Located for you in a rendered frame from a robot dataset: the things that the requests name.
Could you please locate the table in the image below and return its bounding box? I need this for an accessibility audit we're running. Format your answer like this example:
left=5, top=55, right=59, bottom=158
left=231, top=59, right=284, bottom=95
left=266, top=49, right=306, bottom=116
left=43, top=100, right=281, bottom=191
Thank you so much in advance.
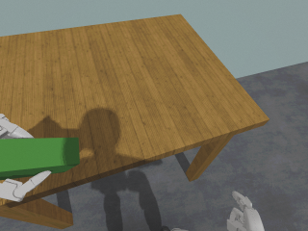
left=0, top=14, right=270, bottom=230

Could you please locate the right robot hand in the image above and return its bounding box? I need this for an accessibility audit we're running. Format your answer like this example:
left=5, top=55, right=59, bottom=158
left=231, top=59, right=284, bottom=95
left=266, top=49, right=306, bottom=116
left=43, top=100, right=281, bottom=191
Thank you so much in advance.
left=226, top=191, right=265, bottom=231

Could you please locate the sponge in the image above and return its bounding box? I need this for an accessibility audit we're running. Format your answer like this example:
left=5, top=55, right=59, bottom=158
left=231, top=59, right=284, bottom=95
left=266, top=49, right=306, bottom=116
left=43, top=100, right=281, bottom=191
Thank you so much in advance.
left=0, top=137, right=80, bottom=181

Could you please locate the left robot hand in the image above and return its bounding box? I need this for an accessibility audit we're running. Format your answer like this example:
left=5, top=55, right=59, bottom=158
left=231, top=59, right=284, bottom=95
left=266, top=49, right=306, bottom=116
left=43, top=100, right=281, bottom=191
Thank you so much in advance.
left=0, top=114, right=51, bottom=202

